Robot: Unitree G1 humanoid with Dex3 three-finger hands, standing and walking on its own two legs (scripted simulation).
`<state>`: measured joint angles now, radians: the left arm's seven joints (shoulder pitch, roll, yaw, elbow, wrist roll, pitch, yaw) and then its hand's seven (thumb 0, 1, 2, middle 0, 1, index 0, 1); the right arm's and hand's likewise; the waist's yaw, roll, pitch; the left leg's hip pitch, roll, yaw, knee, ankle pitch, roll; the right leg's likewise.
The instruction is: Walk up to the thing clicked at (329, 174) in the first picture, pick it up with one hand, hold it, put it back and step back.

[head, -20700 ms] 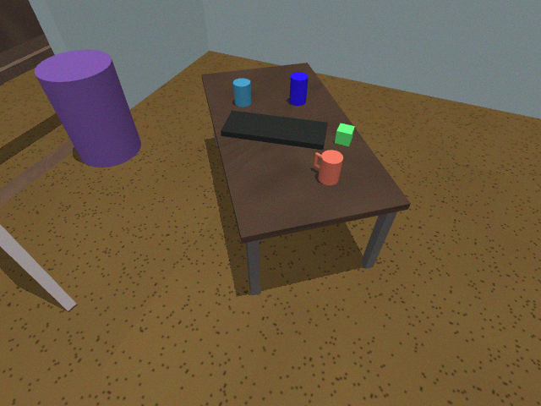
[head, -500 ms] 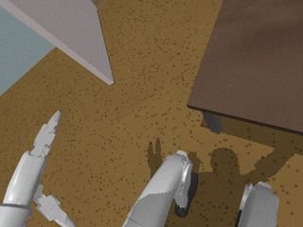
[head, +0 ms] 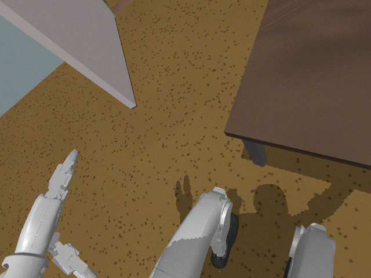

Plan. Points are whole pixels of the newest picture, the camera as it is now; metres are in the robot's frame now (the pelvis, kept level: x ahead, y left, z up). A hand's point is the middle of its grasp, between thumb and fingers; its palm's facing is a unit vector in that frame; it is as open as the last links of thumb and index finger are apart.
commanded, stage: withdraw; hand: right
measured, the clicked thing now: out of the picture +0.58 -0.25 -0.06
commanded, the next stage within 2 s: rise in 0.12 s
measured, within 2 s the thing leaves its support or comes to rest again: neither
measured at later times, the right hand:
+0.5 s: hand out of the picture +0.51 -0.38 +0.11, palm faces +0.48 +0.85 -0.21, open 17.3 cm
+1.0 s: hand out of the picture +0.35 -0.28 +0.11, palm faces +0.29 +0.91 -0.28, open 17.4 cm
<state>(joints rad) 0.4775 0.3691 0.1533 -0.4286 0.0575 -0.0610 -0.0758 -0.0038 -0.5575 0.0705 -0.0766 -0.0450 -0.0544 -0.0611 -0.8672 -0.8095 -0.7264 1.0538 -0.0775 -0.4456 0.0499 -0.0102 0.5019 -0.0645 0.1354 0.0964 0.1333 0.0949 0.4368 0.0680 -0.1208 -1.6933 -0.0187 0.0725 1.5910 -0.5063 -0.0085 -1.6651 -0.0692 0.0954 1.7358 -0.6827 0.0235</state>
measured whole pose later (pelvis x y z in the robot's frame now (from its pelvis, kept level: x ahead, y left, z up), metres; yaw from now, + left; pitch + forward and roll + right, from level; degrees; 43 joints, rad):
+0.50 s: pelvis +0.03 -0.01 +0.11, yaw -3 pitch +26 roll +5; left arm 0.44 0.34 0.04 -0.17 0.01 0.06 -0.05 0.00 -0.29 0.18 -0.09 -0.09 -0.08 -0.09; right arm -0.88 -0.85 -0.60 1.28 -0.12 -0.11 -0.01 -0.01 0.50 -0.07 0.06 0.06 0.06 0.06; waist 0.28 0.03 -0.12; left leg -1.21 -0.02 0.06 1.16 -0.41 -0.01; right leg -1.20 -0.07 0.07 1.30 -0.56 0.01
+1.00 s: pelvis +0.07 -0.01 +0.18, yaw -5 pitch +13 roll +3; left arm 0.38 0.24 -0.07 0.13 -0.04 0.14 0.03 0.01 0.82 0.84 -0.20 -0.28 -0.19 -0.28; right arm -0.13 -0.35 -0.22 0.64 0.03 0.03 -0.09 -0.01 0.54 -0.06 0.06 0.05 0.06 0.05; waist 0.07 0.01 -0.12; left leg -0.72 0.01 0.03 0.87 -0.38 -0.02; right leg -0.69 -0.04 0.03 0.96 -0.50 0.01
